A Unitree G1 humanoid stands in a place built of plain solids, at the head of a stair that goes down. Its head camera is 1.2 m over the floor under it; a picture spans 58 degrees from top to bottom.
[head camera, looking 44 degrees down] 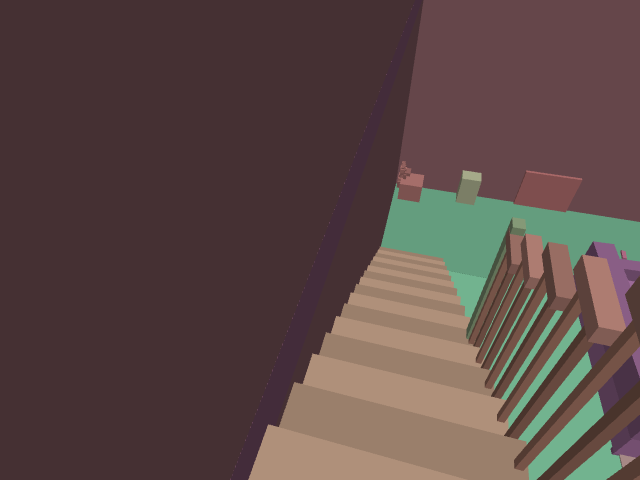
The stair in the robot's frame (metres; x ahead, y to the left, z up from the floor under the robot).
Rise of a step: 0.19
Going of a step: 0.25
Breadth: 0.86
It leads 15 degrees to the right of straight ahead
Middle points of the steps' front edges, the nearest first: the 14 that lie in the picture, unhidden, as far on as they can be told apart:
0.48 -0.25 -0.19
0.72 -0.31 -0.37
0.96 -0.38 -0.56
1.20 -0.45 -0.75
1.44 -0.51 -0.93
1.69 -0.58 -1.12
1.93 -0.64 -1.31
2.17 -0.71 -1.50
2.41 -0.77 -1.68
2.65 -0.84 -1.87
2.89 -0.91 -2.06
3.14 -0.97 -2.24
3.38 -1.04 -2.43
3.62 -1.10 -2.62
